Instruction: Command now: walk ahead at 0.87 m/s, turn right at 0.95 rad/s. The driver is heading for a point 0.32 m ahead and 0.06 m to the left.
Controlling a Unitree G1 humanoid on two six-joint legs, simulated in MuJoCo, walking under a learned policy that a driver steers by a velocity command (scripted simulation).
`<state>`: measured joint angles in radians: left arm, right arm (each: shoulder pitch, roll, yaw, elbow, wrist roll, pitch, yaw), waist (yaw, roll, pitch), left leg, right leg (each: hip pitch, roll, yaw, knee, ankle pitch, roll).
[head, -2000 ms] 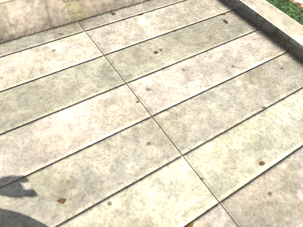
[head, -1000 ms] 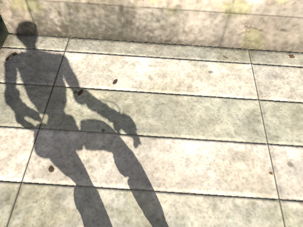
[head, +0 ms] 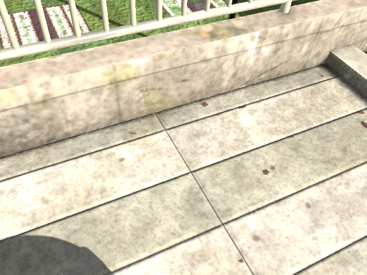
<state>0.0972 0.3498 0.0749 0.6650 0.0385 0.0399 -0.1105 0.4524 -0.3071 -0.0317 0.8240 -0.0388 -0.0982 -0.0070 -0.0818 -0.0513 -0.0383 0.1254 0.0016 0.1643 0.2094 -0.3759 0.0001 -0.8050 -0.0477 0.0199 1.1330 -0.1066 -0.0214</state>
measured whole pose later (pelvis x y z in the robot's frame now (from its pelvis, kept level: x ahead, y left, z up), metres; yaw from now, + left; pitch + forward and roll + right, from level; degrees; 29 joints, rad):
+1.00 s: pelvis +0.45 -0.10 +0.01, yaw -17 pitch -1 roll +0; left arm 0.30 0.19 -0.01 1.05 0.03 0.02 0.04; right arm 0.24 -0.22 -0.01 0.97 0.00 0.02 -0.02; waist -0.01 0.02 0.01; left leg -0.32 -0.04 0.06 0.42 -0.12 0.05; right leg -0.19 0.02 0.02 0.49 -0.28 -0.02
